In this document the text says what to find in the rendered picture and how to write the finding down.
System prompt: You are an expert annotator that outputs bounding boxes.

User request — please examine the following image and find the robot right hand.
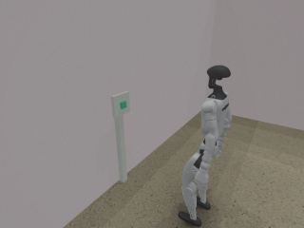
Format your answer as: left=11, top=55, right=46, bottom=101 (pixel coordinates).
left=217, top=142, right=224, bottom=159

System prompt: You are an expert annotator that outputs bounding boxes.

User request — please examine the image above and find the robot left hand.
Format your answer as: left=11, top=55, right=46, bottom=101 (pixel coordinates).
left=194, top=170, right=209, bottom=190

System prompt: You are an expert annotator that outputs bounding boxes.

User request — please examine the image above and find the button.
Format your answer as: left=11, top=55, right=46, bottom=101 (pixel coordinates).
left=120, top=101, right=127, bottom=109

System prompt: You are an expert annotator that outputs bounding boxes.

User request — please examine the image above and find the robot left foot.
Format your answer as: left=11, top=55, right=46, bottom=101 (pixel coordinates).
left=178, top=211, right=201, bottom=227

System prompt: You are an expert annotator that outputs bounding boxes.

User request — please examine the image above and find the right robot forearm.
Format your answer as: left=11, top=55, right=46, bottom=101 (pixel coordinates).
left=218, top=123, right=231, bottom=143

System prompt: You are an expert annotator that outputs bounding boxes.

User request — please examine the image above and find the robot left shin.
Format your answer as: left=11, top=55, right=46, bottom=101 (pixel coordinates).
left=181, top=186, right=197, bottom=220

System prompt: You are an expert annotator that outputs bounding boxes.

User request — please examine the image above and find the panel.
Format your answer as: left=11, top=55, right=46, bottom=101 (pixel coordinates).
left=111, top=91, right=130, bottom=182

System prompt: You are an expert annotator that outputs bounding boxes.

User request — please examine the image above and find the left robot forearm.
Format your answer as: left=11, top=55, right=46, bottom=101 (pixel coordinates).
left=199, top=134, right=217, bottom=173

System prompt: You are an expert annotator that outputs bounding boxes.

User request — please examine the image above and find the left robot upper arm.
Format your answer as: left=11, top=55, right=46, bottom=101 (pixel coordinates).
left=201, top=99, right=219, bottom=143

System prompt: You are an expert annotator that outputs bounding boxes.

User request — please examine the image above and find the right robot upper arm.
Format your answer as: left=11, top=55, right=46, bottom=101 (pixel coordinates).
left=224, top=92, right=232, bottom=125

